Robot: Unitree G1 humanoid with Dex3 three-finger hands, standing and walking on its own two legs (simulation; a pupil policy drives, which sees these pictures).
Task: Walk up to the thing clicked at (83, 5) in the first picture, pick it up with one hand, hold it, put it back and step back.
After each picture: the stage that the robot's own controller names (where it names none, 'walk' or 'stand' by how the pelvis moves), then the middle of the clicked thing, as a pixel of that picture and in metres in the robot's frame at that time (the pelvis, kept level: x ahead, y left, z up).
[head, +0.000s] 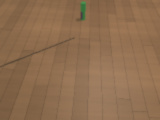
stand; (83, 11) +1.92 -0.04 -0.65
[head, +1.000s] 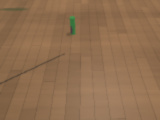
walk; (72, 25) +1.77 +0.22 -0.65
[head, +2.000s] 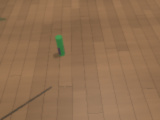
walk; (60, 46) +1.18 +0.29 -0.65
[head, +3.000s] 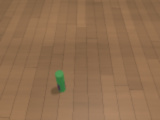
walk; (60, 82) +0.74 +0.21 -0.65
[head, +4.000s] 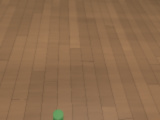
walk; out of the picture +0.44 +0.11 -0.63
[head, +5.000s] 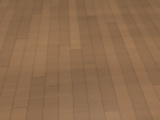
stand; out of the picture +0.35 +0.15 -0.64
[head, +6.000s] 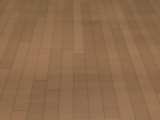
stand; out of the picture +0.33 +0.15 -0.65
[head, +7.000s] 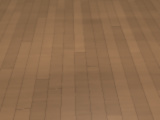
stand; out of the picture +0.35 +0.16 -0.66
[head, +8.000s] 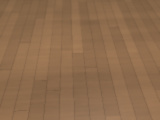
stand; out of the picture +0.35 +0.16 -0.66
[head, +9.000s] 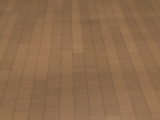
stand; out of the picture +0.34 +0.17 -0.66
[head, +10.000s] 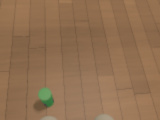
go down; (47, 98) +0.37 +0.16 -0.51
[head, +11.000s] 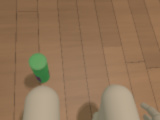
go down; (41, 70) +0.42 +0.17 -0.29
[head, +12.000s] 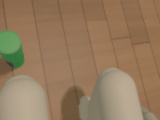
close in; (12, 53) +0.42 +0.19 -0.20
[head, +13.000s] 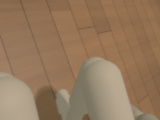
close; out of the picture +0.42 +0.22 -0.16
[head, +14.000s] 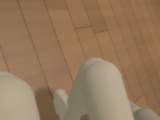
lift; out of the picture +0.40 +0.23 -0.16
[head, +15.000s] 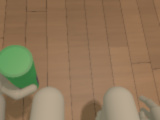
lift; (23, 75) +0.33 +0.19 -0.02
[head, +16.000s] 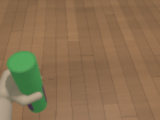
hold; (31, 86) +0.31 +0.16 +0.04
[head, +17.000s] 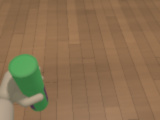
hold; (32, 87) +0.31 +0.16 +0.04
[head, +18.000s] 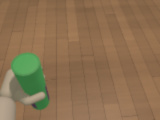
crouch; (34, 86) +0.31 +0.16 +0.04
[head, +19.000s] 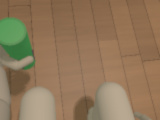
crouch; (20, 49) +0.42 +0.18 -0.06
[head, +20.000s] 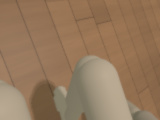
lower; out of the picture +0.44 +0.24 -0.17
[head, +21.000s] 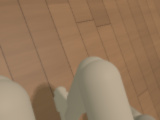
lower; out of the picture +0.43 +0.24 -0.17
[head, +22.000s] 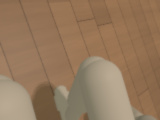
lower; out of the picture +0.43 +0.26 -0.16
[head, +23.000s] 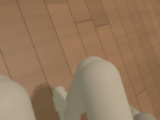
lower; out of the picture +0.42 +0.23 -0.17
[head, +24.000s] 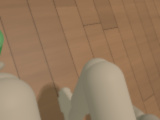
loosen; out of the picture +0.39 +0.19 -0.17
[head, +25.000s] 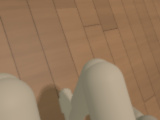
withdraw; out of the picture +0.41 +0.22 -0.17
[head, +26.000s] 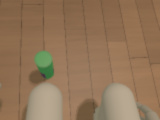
walk; (45, 67) +0.42 +0.16 -0.30
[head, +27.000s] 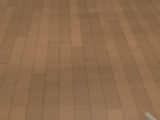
stand; out of the picture +0.35 +0.14 -0.59
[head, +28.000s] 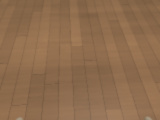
stand; out of the picture +0.35 +0.15 -0.60
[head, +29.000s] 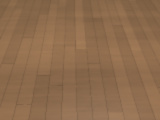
stand; out of the picture +0.36 +0.13 -0.63
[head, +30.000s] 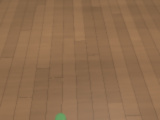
walk; out of the picture +0.36 +0.14 -0.65
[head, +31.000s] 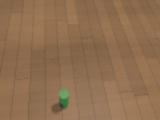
walk; (63, 99) +0.48 +0.08 -0.64
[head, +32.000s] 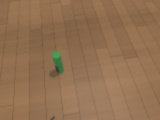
walk; (58, 63) +0.78 +0.21 -0.62
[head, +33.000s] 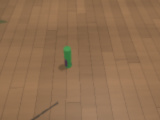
stand; (67, 57) +1.00 +0.15 -0.64
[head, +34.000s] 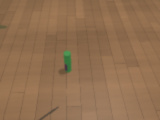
stand; (67, 62) +0.99 +0.14 -0.66
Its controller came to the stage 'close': yes
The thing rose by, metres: 0.68
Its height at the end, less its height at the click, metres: +0.00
